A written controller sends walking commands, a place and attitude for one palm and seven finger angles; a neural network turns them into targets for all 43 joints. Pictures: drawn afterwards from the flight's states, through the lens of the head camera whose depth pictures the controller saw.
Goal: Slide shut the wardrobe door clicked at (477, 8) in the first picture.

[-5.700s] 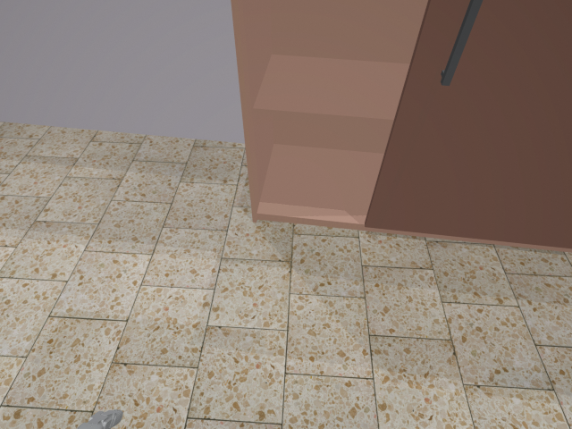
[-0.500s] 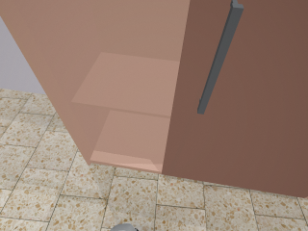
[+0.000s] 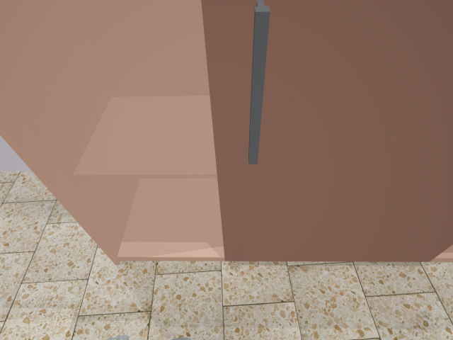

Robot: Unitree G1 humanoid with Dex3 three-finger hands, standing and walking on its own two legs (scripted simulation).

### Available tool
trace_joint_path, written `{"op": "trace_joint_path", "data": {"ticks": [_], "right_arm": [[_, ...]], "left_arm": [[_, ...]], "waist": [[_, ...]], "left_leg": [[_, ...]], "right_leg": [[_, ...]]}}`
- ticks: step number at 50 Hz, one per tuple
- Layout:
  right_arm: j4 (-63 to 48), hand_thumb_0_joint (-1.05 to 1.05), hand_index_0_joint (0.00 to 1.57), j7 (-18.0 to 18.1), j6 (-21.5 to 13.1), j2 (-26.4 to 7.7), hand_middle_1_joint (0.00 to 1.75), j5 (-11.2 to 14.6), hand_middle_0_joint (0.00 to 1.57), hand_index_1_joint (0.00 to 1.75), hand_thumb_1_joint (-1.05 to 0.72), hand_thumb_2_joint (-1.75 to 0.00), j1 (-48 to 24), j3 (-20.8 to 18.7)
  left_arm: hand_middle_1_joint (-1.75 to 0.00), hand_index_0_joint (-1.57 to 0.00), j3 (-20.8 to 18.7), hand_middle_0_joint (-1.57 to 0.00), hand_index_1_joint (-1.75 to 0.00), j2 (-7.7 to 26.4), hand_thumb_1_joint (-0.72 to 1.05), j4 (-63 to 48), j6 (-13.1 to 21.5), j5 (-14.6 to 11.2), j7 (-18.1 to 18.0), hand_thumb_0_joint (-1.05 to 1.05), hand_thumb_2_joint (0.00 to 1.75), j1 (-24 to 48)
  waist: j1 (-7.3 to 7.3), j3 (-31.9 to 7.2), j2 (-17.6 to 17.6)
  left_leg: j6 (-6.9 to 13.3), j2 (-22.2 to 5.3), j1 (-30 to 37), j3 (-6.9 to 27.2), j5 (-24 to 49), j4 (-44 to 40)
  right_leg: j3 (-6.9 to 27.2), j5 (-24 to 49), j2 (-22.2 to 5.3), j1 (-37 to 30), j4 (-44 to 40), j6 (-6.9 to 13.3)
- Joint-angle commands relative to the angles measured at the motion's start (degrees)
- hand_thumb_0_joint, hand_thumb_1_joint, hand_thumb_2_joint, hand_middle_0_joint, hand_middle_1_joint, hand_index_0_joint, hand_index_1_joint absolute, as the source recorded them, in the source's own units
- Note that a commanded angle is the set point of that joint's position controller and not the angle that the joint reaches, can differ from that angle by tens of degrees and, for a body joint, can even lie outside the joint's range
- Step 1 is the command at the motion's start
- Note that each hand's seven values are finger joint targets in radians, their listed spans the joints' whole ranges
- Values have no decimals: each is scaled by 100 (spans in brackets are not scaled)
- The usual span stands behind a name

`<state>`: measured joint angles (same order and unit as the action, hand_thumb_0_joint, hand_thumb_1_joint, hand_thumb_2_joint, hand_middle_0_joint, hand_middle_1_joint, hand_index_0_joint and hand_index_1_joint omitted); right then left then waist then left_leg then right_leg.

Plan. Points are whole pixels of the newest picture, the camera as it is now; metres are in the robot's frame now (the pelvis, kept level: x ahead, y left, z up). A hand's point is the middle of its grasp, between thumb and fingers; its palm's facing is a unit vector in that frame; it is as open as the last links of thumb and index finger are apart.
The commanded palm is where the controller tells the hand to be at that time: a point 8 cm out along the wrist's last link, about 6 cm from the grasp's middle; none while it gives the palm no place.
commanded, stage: come to a stop and stand still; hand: right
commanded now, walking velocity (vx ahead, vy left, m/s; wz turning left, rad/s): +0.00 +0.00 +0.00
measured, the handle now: (255, 97) +0.51 -0.04 +0.16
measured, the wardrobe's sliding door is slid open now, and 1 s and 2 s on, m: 0.49 0.49 0.49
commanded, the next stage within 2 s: look again from close up in 0.96 s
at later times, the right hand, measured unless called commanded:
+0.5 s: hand out of the picture -0.05 -0.17 -0.16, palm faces +0.01 +0.98 -0.18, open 7.3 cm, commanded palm none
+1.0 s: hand out of the picture -0.06 -0.14 -0.16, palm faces +0.01 +0.99 -0.16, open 7.3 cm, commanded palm none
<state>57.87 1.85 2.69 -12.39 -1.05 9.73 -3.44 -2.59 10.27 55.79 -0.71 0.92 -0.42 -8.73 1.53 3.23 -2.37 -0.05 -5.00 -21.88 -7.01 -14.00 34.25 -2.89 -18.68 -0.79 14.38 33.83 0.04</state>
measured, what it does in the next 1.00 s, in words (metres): steps on the spot: left foot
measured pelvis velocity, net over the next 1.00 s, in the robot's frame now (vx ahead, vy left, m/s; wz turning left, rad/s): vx -0.03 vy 0.00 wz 0.03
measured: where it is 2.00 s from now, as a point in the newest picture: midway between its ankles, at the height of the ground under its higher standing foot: outside the picture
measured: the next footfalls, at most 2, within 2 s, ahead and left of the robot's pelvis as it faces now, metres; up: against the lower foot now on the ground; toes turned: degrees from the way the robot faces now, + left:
left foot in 0.28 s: -0.02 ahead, +0.10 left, +0.00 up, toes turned +3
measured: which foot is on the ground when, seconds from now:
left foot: up 0.00-0.26, down 0.28-1.00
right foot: down 0.00-1.00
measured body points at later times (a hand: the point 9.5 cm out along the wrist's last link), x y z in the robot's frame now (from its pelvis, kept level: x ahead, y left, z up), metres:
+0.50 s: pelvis -0.03 -0.01 +0.02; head -0.03 +0.00 +0.47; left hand -0.04 +0.20 -0.15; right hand -0.05 -0.22 -0.14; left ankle -0.06 +0.09 -0.73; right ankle +0.00 -0.11 -0.73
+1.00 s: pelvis -0.03 +0.00 +0.01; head -0.03 +0.01 +0.46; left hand -0.08 +0.20 -0.15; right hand -0.06 -0.20 -0.15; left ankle -0.06 +0.09 -0.73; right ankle +0.00 -0.11 -0.73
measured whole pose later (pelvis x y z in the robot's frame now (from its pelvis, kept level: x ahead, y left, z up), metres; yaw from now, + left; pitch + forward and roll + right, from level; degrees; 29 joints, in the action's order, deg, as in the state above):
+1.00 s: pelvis -0.03 +0.00 +0.01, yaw +1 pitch -1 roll +0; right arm 65.7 3.1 -1.5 -5.1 -0.6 19.7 0.9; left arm 0.5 6.3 66.1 0.3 0.3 -1.3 -19.5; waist -0.5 1.1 1.1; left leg 2.3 2.3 -7.9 -2.3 -15.1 23.8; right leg -3.3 -11.8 -1.5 14.1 26.3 0.3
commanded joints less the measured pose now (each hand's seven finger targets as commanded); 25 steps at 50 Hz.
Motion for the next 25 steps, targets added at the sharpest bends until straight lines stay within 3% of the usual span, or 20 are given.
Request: {"op": "trace_joint_path", "data": {"ticks": [1,2,4,6,8,9,10,12,13,14,15,16,17,21,25], "right_arm": [[-189,0,20,-16,23,-393,30,-45,20,30,-90,-90,320,-75],[-55,0,20,-33,4,-362,30,-54,20,30,-90,-90,578,-84],[119,0,20,-34,-55,-333,30,-35,20,30,-90,-90,811,-18],[188,0,20,-22,-87,-246,30,-20,20,30,-90,-90,786,54],[210,0,20,-4,-121,-176,30,-11,20,30,-90,-90,694,136],[256,0,20,7,-134,-136,30,9,20,30,-90,-90,727,172],[319,0,20,21,-148,-131,30,22,20,30,-90,-90,744,187],[544,0,20,50,-199,-99,30,37,20,30,-90,-90,1122,214],[666,0,20,72,-254,-145,30,33,20,30,-90,-90,1332,233],[713,0,20,88,-309,-244,30,34,20,30,-90,-90,1248,258],[699,0,20,94,-334,-289,30,49,20,30,-90,-90,1142,276],[747,0,20,86,-386,-227,30,38,20,30,-90,-90,1102,278],[775,0,20,86,-414,-180,30,58,20,30,-90,-90,1084,301],[772,0,20,93,-363,-48,30,66,20,30,-90,-90,1061,329],[778,0,20,95,-344,-50,30,68,20,30,-90,-90,1145,310]], "left_arm": [[-30,-20,-65,-20,-30,870,90,-254,22,83,-157,0,90,35],[-30,-20,-30,-20,-30,784,90,-243,36,63,-173,0,90,143],[-30,-20,11,-20,-30,716,90,-164,76,4,-177,0,90,16],[-30,-20,14,-20,-30,665,90,-14,99,-17,-191,0,90,-220],[-30,-20,0,-20,-30,671,90,164,111,-22,-215,0,90,-540],[-30,-20,-2,-20,-30,699,90,242,112,-24,-217,0,90,-621],[-30,-20,-5,-20,-30,668,90,324,109,-27,-207,0,90,-691],[-30,-20,21,-20,-30,631,90,431,125,-59,-199,0,90,-731],[-30,-20,44,-20,-30,550,90,466,147,-98,-188,0,90,-718],[-30,-20,74,-20,-30,401,90,487,157,-139,-169,0,90,-755],[-30,-20,97,-20,-30,331,90,522,160,-139,-133,0,90,-745],[-30,-20,119,-20,-30,297,90,585,152,-93,-138,0,90,-732],[-30,-20,125,-20,-30,365,90,658,144,-81,-141,0,90,-772],[-30,-20,173,-20,-30,354,90,873,118,-70,-126,0,90,-926],[-30,-20,195,-20,-30,261,90,977,98,-59,-130,0,90,-1080]], "waist": [[40,107,1562],[146,25,1323],[96,-201,984],[0,-198,814],[-173,-358,930],[-188,-423,966],[-214,-341,897],[-83,-493,752],[-36,-537,533],[-174,-410,270],[-210,-283,312],[-220,-278,-236],[-246,-259,-515],[-238,223,-156],[-197,359,104]], "left_leg": [[2,318,40,936,-1104,1844],[-19,366,-130,951,-920,2125],[-109,356,-249,867,-807,2138],[-159,281,-173,775,-919,1632],[-175,223,-24,673,-1142,858],[-167,214,115,645,-1188,473],[-133,224,344,642,-1110,96],[-96,218,976,623,-282,-1007],[-51,94,1333,805,379,-1596],[86,-204,1415,1165,774,-1649],[177,-366,1284,1209,930,-1597],[224,-310,1159,1292,1328,-1507],[233,-303,1045,1283,1303,-1548],[191,-161,690,1224,-116,-1779],[192,-115,667,1204,-465,-1842]], "right_leg": [[1601,286,-1485,936,-2480,692],[1245,532,-1294,592,-2301,675],[940,1118,-1112,-56,-2117,714],[951,1599,-1153,-425,-2057,816],[1119,2205,-1231,-1012,-1934,902],[1142,2452,-1286,-1182,-1863,943],[1193,2548,-1285,-1058,-1834,955],[1086,2489,-1087,-979,-1616,740],[955,2141,-897,-797,-1420,527],[768,1747,-669,-583,-1422,276],[741,1471,-526,-539,-1541,175],[593,1759,-479,-683,-1443,133],[538,1676,-486,-847,-1419,121],[565,892,-481,-695,-1717,126],[576,479,-459,-468,-1780,113]]}}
